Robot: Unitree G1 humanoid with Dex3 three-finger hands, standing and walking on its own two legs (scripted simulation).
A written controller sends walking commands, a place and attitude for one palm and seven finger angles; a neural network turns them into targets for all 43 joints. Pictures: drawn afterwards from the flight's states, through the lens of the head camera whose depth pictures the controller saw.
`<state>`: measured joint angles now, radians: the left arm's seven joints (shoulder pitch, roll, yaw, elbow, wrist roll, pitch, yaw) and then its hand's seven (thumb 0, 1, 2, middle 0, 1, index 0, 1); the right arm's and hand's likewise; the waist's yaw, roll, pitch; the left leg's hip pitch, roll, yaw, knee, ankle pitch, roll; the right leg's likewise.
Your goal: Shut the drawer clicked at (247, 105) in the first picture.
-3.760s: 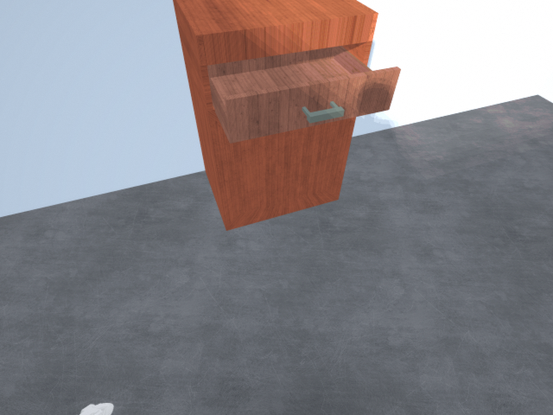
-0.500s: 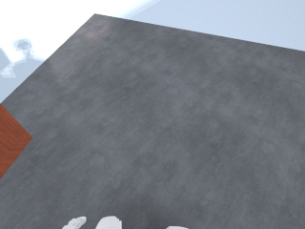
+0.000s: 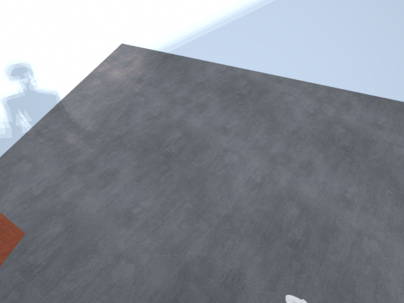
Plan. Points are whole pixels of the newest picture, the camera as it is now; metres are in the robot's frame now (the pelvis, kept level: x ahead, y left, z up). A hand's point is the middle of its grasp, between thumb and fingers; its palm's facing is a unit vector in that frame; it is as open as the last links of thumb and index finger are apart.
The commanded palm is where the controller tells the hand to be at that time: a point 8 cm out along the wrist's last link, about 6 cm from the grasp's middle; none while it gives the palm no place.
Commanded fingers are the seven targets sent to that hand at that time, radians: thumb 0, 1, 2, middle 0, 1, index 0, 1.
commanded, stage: walk to a spot facing it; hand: left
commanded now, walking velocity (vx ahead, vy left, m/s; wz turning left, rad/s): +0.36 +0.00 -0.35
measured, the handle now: out of the picture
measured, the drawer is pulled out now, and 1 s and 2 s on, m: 0.21 0.21 0.21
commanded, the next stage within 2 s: turn to face it in 0.34 s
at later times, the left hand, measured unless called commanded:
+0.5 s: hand (176, 213) +0.37 +0.10 -0.17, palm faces -0.21 -0.96 -0.20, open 7.4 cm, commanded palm none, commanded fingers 0.00 0.90 0.90 -0.20 -0.30 -0.20 -0.30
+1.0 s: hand (158, 209) +0.39 +0.16 -0.19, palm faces +0.09 -0.98 -0.17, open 7.3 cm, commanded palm none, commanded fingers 0.00 0.90 0.90 -0.20 -0.30 -0.20 -0.30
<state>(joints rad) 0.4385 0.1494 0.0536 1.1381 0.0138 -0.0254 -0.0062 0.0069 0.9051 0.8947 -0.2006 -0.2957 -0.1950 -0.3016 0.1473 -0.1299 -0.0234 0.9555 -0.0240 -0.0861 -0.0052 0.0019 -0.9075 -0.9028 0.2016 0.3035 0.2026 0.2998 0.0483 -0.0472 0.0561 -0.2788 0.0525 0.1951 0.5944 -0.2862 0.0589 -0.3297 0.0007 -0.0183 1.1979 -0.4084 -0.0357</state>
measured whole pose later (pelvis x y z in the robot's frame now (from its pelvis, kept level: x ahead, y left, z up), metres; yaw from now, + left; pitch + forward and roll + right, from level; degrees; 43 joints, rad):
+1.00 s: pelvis +0.32 -0.03 -0.01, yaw +3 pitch +0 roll -2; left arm 0.17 0.21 0.08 0.96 0.01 0.05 0.02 0.00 0.91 0.89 -0.20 -0.30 -0.20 -0.30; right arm 0.22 -0.18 -0.05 0.94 -0.02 0.00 -0.01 0.01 -0.92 -0.90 0.20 0.30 0.20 0.30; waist -0.02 -0.05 0.10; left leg -0.40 0.04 0.12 0.71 -0.31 0.07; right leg -0.40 -0.09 -0.14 1.09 -0.56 0.05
